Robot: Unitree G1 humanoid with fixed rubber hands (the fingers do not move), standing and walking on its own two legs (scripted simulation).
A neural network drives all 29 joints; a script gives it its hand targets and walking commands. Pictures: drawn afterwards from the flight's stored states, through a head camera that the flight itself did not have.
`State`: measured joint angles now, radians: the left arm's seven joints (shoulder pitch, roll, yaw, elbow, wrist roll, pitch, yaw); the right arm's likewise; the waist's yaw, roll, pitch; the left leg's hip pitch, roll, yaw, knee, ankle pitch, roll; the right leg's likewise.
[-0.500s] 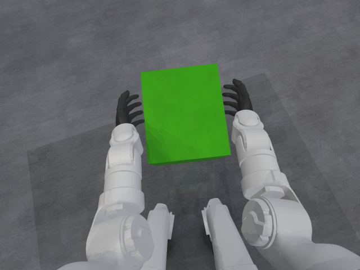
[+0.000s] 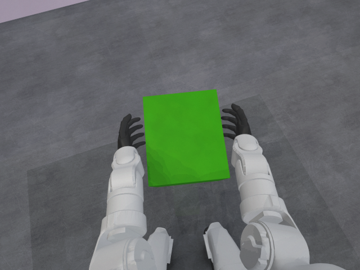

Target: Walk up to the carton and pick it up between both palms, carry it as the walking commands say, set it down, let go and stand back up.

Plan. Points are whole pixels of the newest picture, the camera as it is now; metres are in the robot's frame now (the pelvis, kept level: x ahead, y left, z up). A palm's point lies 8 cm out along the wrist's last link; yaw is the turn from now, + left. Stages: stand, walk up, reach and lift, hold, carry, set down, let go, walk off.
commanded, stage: reach and lift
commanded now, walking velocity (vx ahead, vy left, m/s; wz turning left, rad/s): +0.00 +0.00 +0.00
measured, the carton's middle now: (184, 142) +0.41 +0.00 -0.12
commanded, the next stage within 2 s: none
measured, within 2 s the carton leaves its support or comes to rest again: neither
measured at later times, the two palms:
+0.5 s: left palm (113, 143) +0.35 +0.14 +0.04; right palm (249, 134) +0.36 -0.13 +0.04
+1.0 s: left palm (94, 139) +0.33 +0.15 +0.11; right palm (257, 128) +0.34 -0.12 +0.11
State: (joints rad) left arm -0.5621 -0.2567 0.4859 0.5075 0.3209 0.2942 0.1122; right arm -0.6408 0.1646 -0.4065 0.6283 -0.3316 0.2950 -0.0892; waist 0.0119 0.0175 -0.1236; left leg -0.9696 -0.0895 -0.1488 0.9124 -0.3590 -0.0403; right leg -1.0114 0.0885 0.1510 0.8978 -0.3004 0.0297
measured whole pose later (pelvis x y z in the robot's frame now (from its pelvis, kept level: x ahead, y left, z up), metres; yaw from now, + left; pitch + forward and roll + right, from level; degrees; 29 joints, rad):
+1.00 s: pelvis +0.03 +0.00 +0.07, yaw +1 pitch -3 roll +0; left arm -0.40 -0.20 0.33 0.45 0.31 0.61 0.08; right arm -0.40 0.19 -0.28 0.46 -0.34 0.61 -0.06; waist 0.02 0.02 -0.04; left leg -0.15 -0.05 -0.17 0.42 -0.22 -0.02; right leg -0.19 0.05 0.13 0.41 -0.18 0.01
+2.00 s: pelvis +0.02 +0.00 +0.07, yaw +1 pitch -8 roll +0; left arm -0.41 -0.20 0.29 0.42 0.33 0.73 0.07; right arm -0.40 0.20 -0.28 0.42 -0.34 0.74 -0.07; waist 0.00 0.01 -0.01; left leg -0.05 -0.04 -0.16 0.40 -0.22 -0.01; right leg -0.08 0.04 0.11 0.40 -0.18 0.01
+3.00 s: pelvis +0.02 +0.00 +0.06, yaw +2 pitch -5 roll +0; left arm -0.36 -0.18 0.24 0.37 0.31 0.75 0.06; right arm -0.35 0.18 -0.22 0.36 -0.31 0.77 -0.07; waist 0.00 0.00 -0.07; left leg -0.16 -0.03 -0.13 0.46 -0.22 -0.02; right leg -0.18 0.03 0.09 0.46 -0.19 0.01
